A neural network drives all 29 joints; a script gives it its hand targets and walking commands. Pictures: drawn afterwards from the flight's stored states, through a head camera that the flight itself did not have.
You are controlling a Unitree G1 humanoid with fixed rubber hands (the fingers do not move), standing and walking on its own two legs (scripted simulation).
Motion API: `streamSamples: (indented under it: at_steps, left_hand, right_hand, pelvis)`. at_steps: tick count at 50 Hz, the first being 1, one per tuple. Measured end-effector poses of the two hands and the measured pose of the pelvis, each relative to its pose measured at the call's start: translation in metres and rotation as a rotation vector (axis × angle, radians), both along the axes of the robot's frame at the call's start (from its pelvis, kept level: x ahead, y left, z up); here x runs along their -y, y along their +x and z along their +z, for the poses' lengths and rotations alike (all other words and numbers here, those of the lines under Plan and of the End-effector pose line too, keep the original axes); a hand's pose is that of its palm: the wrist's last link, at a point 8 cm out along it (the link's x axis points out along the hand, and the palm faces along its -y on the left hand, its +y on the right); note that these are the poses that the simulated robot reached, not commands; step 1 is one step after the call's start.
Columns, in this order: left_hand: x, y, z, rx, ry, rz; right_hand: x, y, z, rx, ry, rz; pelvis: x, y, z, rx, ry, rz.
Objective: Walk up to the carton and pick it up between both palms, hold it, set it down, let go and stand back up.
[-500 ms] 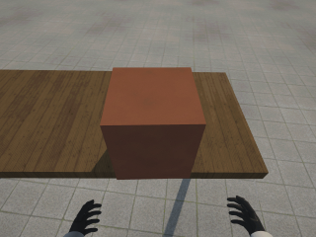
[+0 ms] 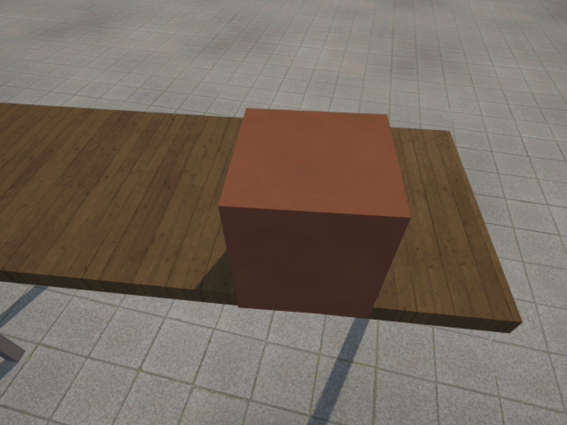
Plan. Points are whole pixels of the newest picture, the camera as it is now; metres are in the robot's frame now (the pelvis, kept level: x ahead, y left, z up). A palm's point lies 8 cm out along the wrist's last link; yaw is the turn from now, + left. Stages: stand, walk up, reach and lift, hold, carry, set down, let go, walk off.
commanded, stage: stand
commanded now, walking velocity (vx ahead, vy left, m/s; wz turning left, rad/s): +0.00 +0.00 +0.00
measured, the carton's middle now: (309, 215) +0.42 -0.02 +0.06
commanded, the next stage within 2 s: none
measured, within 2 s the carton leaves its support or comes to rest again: neither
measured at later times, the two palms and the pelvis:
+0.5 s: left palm out of the picture -0.02 +0.22 -0.14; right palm out of the picture +0.01 -0.24 -0.13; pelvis +0.00 -0.01 +0.00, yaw +1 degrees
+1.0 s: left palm out of the picture -0.04 +0.20 -0.14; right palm out of the picture -0.02 -0.23 -0.14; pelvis +0.00 -0.02 +0.00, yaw +2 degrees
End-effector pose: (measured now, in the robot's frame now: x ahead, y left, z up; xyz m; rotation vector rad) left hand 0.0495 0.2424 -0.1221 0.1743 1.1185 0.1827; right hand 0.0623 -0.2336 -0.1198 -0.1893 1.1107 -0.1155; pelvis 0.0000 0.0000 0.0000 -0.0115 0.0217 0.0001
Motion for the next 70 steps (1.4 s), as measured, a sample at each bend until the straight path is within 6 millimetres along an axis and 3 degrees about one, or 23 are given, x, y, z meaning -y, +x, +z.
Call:
streamSamples:
  at_steps: [9,19,45,70]
  left_hand:
    - [0.006,-0.038,-0.006,-0.093,-0.007,0.039]
    - [0.015,-0.059,-0.012,-0.164,-0.022,0.066]
    - [0.047,-0.092,-0.02,-0.3,-0.08,0.104]
    - [0.051,-0.097,-0.019,-0.333,-0.068,0.114]
  right_hand:
    - [0.001,-0.021,-0.006,-0.059,0.008,-0.023]
    - [0.004,-0.046,-0.011,-0.139,0.009,-0.053]
    - [-0.007,-0.076,-0.02,-0.272,0.043,-0.071]
    - [-0.001,-0.082,-0.021,-0.311,0.04,-0.078]
  pelvis:
    - [0.003,-0.004,0.001,-0.002,0.0,0.009]
    - [0.008,-0.005,0.002,0.002,0.0,0.016]
    - [0.015,-0.003,0.004,0.022,0.003,0.027]
    - [0.022,-0.001,0.003,0.023,0.004,0.032]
